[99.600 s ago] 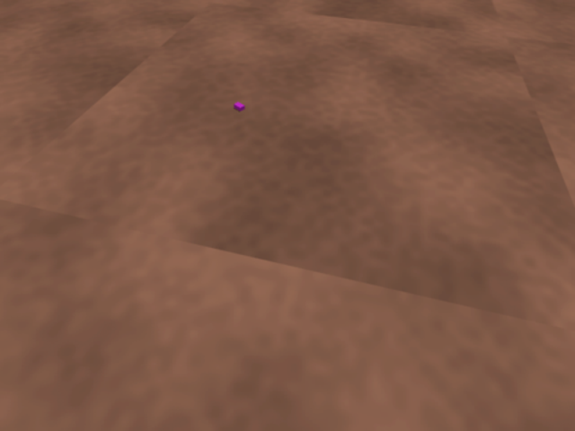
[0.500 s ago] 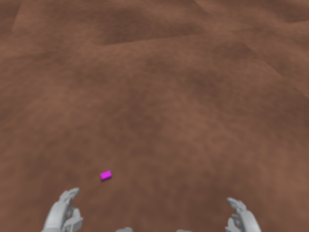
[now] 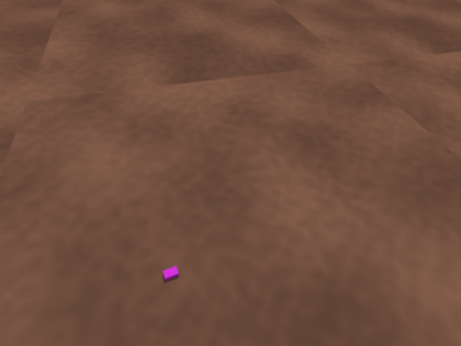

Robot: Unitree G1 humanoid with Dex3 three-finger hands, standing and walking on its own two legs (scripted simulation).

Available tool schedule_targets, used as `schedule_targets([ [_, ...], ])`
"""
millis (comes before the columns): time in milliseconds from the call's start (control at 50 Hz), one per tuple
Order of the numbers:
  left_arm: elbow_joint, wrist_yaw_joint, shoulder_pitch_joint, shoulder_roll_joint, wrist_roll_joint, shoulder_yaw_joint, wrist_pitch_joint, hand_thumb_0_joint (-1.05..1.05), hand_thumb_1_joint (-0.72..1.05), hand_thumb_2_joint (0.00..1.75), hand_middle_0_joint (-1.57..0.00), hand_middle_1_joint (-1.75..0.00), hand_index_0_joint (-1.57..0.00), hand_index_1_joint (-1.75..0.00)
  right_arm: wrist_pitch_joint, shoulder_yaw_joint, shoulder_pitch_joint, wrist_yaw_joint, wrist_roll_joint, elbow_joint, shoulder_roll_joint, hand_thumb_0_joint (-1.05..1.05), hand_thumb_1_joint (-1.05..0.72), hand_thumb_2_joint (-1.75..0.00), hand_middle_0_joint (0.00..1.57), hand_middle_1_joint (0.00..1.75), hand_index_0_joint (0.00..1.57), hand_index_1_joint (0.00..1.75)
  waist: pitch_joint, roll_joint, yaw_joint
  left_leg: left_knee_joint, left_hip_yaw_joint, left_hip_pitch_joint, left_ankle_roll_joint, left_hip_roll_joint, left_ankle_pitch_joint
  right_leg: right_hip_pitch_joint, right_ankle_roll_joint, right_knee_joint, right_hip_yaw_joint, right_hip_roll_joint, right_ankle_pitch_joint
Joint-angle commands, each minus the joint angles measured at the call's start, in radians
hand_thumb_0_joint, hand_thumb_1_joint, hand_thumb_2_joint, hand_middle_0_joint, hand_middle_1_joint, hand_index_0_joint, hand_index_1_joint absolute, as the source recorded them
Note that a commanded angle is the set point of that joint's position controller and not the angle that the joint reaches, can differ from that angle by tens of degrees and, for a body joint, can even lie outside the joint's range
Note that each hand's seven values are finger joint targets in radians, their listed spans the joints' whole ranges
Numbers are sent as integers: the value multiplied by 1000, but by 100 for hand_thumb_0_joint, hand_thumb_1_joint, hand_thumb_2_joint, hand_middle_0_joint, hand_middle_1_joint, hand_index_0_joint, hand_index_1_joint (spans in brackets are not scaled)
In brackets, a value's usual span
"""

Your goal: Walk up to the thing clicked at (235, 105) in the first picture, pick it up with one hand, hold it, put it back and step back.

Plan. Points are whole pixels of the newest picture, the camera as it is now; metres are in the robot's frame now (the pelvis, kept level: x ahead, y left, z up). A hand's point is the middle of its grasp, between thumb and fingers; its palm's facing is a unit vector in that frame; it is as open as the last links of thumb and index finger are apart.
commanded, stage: stand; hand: left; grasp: from above
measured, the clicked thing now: (170, 273) +0.55 +0.24 -0.76
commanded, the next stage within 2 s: step back in 1.92 s
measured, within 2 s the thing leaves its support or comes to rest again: neither
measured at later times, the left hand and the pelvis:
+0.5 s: hand out of the picture +0.03 +0.23 -0.16, palm faces +0.03 -0.94 -0.34, open 7.3 cm; pelvis -0.01 -0.01 +0.00, yaw +1 degrees
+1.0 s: hand out of the picture +0.07 +0.21 -0.15, palm faces +0.02 -0.94 -0.33, open 7.3 cm; pelvis +0.01 -0.03 +0.01, yaw +1 degrees
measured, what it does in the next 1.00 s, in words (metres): stands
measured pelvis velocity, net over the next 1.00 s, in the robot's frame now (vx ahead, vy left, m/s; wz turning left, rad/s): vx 0.01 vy -0.03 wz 0.02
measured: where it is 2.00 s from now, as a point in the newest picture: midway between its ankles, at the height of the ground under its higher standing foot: outside the picture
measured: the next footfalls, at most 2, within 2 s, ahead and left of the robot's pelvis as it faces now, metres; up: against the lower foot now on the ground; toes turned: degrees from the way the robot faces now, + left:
none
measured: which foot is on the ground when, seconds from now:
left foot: down 0.00-1.00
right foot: down 0.00-1.00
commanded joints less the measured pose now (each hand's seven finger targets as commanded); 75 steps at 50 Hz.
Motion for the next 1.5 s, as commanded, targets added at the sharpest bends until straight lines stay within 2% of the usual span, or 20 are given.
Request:
schedule_targets([
  [0, -33, 13, -54, 176, 0, 33, -32, 0, 90, 90, -20, -30, -20, -30, -20, -39, -42, -13, 6, -45, -205, 0, -90, -90, 20, 30, 20, 30, -14, 13, -3, -145, -165, -20, -41, 157, 90, 21, -47, -76, 47, -47, 52],
  [160, 9, 6, -53, 187, 0, 29, -36, 0, 90, 90, -20, -30, -20, -30, -14, -37, -51, -6, 7, -16, -214, 0, -90, -90, 20, 30, 20, 30, 8, 27, -5, -198, -189, -64, -39, 164, -47, 32, -48, -85, 46, -49, 13],
  [220, 18, 5, -48, 188, 1, 24, -40, 0, 90, 90, -20, -30, -20, -30, -18, -35, -62, -3, 9, -15, -219, 0, -90, -90, 20, 30, 20, 30, -9, 14, -5, -185, -177, -41, -35, 162, -3, 34, -50, -102, 51, -58, 20],
  [380, 34, -2, -40, 205, -4, 26, -38, 0, 90, 90, -20, -30, -20, -30, -17, -31, -67, 0, 12, -7, -234, 0, -90, -90, 20, 30, 20, 30, 9, 41, -4, -216, -198, -71, -37, 169, -86, 22, -55, -92, 45, -52, -9],
  [420, 35, -1, -46, 201, -1, 23, -45, 0, 90, 90, -20, -30, -20, -30, -22, -28, -80, 3, 16, -12, -226, 0, -90, -90, 20, 30, 20, 30, -14, 3, -4, -178, -177, -34, -30, 167, 48, 33, -60, -112, 56, -72, 40],
  [480, 33, 0, -59, 208, -4, 23, -47, 0, 90, 90, -20, -30, -20, -30, -23, -24, -69, 3, 15, -3, -225, 0, -90, -90, 20, 30, 20, 30, -8, 0, -12, -167, -165, -22, -30, 164, 85, 19, -61, -124, 59, -74, 34],
  [560, 34, -4, -63, 215, -6, 24, -46, 0, 90, 90, -20, -30, -20, -30, -23, -21, -64, 2, 16, 1, -233, 0, -90, -90, 20, 30, 20, 30, -30, 5, -15, -168, -165, -10, -32, 168, 82, 29, -61, -119, 54, -69, 44],
  [660, 38, -8, -72, 222, -7, 27, -42, 0, 90, 90, -20, -30, -20, -30, -20, -18, -62, 2, 15, 8, -242, 0, -90, -90, 20, 30, 20, 30, -6, 24, -16, -198, -180, -57, -38, 174, -20, 32, -63, -112, 56, -60, 8],
  [760, 35, -8, -80, 220, -8, 23, -51, 0, 90, 90, -20, -30, -20, -30, -28, -15, -68, 1, 18, 10, -235, 0, -90, -90, 20, 30, 20, 30, -53, 1, -12, -147, -147, 4, -35, 177, 223, 53, -68, -128, 64, -80, 116],
  [860, 27, -7, -95, 227, -14, 26, -52, 0, 90, 90, -20, -30, -20, -30, -30, -11, -68, -1, 20, 16, -243, 0, -90, -90, 20, 30, 20, 30, -87, 3, -12, -134, -139, 31, -37, 182, 293, 86, -66, -121, 59, -82, 206],
  [980, 25, -9, -108, 228, -12, 27, -50, 0, 90, 90, -20, -30, -20, -30, -27, -7, -71, -2, 19, 17, -246, 0, -90, -90, 20, 30, 20, 30, -60, -2, -13, -149, -140, 5, -43, 185, 252, 79, -64, -130, 54, -77, 165],
  [1100, 19, -10, -112, 233, -13, 25, -53, 0, 90, 90, -20, -30, -20, -30, -30, -9, -84, -1, 21, 9, -254, 0, -90, -90, 20, 30, 20, 30, -85, 7, -12, -138, -133, 21, -44, 188, 288, 101, -67, -136, 56, -84, 232],
  [1140, 20, -12, -116, 236, -14, 25, -52, 0, 90, 90, -20, -30, -20, -30, -29, -7, -79, 0, 20, 13, -248, 0, -90, -90, 20, 30, 20, 30, -58, 4, -12, -159, -138, -4, -48, 187, 230, 88, -70, -145, 57, -80, 155],
  [1160, 18, -13, -115, 231, -13, 23, -53, 0, 90, 90, -20, -30, -20, -30, -30, -9, -89, 1, 22, 8, -258, 0, -90, -90, 20, 30, 20, 30, -72, 17, -10, -149, -138, 14, -43, 191, 258, 92, -69, -142, 57, -81, 187],
  [1200, 18, -14, -125, 242, -14, 26, -52, 0, 90, 90, -20, -30, -20, -30, -28, -7, -82, 1, 20, 11, -251, 0, -90, -90, 20, 30, 20, 30, -55, 0, -13, -163, -139, -9, -48, 186, 204, 82, -70, -148, 58, -78, 129],
  [1260, 18, -16, -124, 241, -15, 24, -54, 0, 90, 90, -20, -30, -20, -30, -30, -8, -82, 1, 21, 7, -257, 0, -90, -90, 20, 30, 20, 30, -62, 7, -13, -159, -136, 0, -45, 187, 210, 87, -73, -149, 66, -81, 141],
  [1300, 22, -18, -118, 242, -13, 22, -54, 0, 90, 90, -20, -30, -20, -30, -28, -6, -80, 4, 21, 10, -258, 0, -90, -90, 20, 30, 20, 30, -24, 0, -11, -172, -144, -27, -47, 185, 146, 61, -71, -164, 64, -74, 70],
  [1340, 17, -17, -115, 244, -12, 20, -56, 0, 90, 90, -20, -30, -20, -30, -31, -7, -83, 5, 21, 5, -259, 0, -90, -90, 20, 30, 20, 30, -61, 4, -10, -160, -140, -5, -44, 189, 209, 83, -72, -156, 64, -82, 141],
  [1380, 18, -19, -117, 247, -11, 20, -54, 0, 90, 90, -20, -30, -20, -30, -30, -7, -80, 4, 21, 8, -262, 0, -90, -90, 20, 30, 20, 30, -46, 3, -12, -167, -143, -12, -48, 188, 166, 69, -74, -161, 65, -77, 89],
  [1480, 15, -21, -111, 253, -14, 17, -55, 0, 90, 90, -20, -30, -20, -30, -34, -3, -70, 3, 21, 10, -261, 0, -90, -90, 20, 30, 20, 30, -71, 4, -12, -163, -139, 5, -51, 192, 224, 77, -77, -145, 62, -75, 141],
])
